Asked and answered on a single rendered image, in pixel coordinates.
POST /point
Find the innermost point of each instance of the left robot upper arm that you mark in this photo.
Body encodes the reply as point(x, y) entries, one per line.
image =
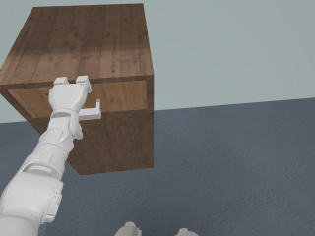
point(32, 200)

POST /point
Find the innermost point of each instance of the cabinet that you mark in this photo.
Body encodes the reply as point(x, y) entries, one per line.
point(109, 43)

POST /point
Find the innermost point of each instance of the robot right shin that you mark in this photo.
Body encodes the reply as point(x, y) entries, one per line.
point(183, 230)

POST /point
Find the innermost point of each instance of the drawer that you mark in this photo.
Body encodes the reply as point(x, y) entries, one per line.
point(119, 96)

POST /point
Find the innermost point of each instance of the robot left shin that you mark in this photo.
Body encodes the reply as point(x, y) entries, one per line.
point(130, 223)

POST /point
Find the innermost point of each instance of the left robot hand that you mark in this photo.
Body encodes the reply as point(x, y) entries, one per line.
point(70, 96)

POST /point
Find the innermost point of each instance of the robot left forearm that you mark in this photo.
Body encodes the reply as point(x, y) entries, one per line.
point(51, 152)

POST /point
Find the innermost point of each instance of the handle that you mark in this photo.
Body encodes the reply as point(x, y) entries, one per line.
point(90, 113)

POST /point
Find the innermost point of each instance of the robot shin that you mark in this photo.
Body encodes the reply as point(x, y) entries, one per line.
point(183, 230)
point(130, 223)

